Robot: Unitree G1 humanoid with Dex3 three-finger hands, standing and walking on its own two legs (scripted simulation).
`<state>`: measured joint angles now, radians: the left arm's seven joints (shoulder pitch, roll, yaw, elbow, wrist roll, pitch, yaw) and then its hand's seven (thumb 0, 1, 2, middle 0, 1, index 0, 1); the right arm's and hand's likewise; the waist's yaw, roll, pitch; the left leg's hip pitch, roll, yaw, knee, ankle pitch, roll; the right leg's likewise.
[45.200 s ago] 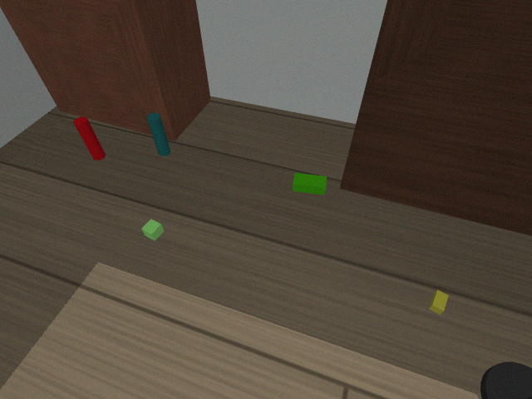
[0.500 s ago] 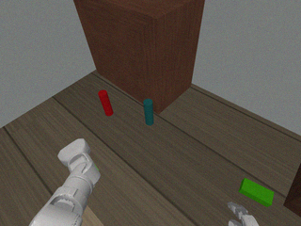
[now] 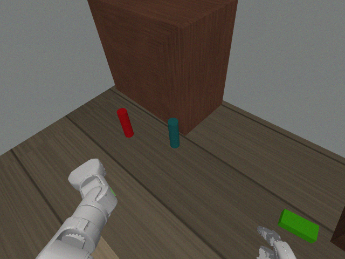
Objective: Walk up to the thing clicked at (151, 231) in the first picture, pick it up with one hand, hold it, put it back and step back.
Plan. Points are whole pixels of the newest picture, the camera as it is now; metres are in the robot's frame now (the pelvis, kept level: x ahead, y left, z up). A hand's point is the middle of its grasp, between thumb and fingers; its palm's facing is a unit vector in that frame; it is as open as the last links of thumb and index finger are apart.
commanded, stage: hold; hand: left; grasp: from above
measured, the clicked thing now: (98, 191) +0.31 +0.24 -0.08
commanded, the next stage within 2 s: crouch in 0.94 s
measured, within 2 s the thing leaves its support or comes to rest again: neither
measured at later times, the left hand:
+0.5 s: hand (95, 186) +0.30 +0.22 -0.02, palm faces -0.29 -0.31 -0.90, open 9.0 cm
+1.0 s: hand (93, 184) +0.31 +0.23 -0.02, palm faces -0.30 -0.30 -0.90, open 8.9 cm
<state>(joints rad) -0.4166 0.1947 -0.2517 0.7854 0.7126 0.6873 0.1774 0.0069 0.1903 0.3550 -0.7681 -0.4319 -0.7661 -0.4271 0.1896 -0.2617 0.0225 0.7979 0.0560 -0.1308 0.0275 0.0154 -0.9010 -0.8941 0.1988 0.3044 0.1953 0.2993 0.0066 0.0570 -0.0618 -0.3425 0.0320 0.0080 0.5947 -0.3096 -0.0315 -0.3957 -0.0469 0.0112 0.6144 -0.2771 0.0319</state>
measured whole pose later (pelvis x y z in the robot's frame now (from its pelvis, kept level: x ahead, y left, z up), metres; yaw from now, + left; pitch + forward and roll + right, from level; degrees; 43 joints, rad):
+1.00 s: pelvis +0.01 +0.00 +0.00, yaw +0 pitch +2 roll +0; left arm -0.40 0.21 -0.29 0.66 0.76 0.77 0.07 0.00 0.19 0.32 -0.80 -0.40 -0.80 -0.40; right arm 0.15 -0.26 0.03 0.77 0.06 -0.13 0.02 0.02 -0.91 -0.90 0.20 0.30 0.20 0.30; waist 0.03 0.06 -0.05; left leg -0.29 0.03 0.00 0.55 -0.31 -0.03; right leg -0.34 -0.05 0.01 0.57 -0.27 0.04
